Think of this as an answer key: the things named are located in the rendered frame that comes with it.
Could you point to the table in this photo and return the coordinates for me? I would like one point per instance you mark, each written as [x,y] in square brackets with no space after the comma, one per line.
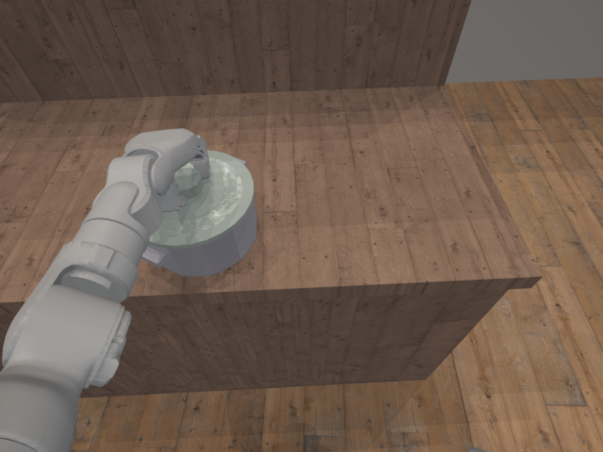
[381,237]

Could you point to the knob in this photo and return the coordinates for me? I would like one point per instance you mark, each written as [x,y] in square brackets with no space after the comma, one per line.
[189,181]

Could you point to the robot left forearm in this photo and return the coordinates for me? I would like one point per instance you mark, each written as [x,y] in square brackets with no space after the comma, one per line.
[103,257]

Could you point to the pot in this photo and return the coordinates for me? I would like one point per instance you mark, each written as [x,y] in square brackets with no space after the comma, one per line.
[210,258]

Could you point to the lid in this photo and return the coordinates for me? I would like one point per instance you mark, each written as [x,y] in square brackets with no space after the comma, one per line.
[225,200]

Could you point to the robot left hand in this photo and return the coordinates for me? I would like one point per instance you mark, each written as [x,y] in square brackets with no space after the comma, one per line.
[181,146]

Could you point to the robot left upper arm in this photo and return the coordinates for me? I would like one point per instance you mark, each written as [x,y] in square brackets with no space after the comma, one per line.
[73,340]

